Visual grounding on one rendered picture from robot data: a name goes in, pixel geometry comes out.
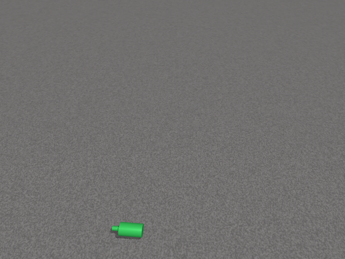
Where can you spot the bottle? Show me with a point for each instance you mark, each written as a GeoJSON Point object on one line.
{"type": "Point", "coordinates": [129, 229]}

